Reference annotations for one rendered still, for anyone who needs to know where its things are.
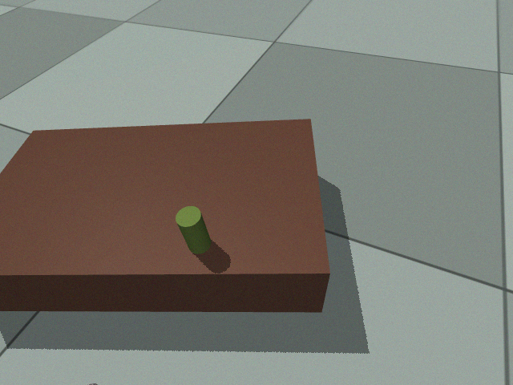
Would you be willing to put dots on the can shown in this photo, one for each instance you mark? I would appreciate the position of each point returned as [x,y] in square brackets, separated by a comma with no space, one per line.
[192,226]

